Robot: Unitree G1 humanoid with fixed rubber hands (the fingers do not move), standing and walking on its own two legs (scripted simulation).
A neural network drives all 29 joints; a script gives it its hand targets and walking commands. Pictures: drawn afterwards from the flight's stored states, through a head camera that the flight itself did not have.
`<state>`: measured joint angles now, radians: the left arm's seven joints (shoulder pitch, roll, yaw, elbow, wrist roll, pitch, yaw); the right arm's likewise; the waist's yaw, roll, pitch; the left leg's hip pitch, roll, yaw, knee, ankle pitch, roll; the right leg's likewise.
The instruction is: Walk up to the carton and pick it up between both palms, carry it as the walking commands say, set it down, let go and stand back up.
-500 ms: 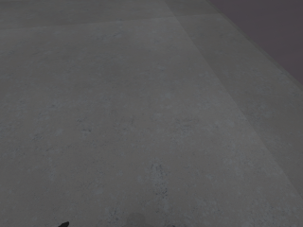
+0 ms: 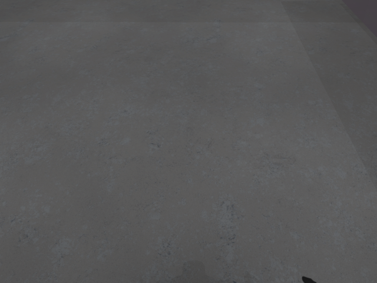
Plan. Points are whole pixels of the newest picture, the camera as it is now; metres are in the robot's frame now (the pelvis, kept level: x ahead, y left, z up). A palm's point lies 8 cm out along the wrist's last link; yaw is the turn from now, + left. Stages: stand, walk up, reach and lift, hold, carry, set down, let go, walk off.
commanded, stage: walk up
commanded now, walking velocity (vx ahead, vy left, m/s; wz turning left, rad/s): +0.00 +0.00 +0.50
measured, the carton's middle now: out of the picture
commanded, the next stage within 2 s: none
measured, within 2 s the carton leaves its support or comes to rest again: neither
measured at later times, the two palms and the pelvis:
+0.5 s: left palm out of the picture +0.08 +0.30 -0.11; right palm out of the picture +0.10 -0.23 -0.14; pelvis +0.00 +0.02 -0.01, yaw +14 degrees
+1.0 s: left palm out of the picture -0.16 +0.28 -0.15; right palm (255, 274) +0.18 -0.13 -0.12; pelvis -0.06 +0.03 -0.01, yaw +32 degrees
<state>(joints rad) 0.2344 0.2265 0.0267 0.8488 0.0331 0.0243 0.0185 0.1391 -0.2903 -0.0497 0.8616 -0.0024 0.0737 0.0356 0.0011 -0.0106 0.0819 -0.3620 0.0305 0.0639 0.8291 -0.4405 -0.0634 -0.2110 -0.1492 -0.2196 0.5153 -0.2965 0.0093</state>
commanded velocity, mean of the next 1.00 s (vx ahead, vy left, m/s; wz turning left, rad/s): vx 0.00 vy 0.00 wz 0.50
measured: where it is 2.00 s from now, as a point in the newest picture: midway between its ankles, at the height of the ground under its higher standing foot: outside the picture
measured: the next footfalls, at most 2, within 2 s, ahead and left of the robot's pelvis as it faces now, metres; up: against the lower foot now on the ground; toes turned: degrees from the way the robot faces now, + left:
left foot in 0.08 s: +0.01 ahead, +0.14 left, +0.00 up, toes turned +10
right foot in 0.50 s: +0.08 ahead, -0.08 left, +0.00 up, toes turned +10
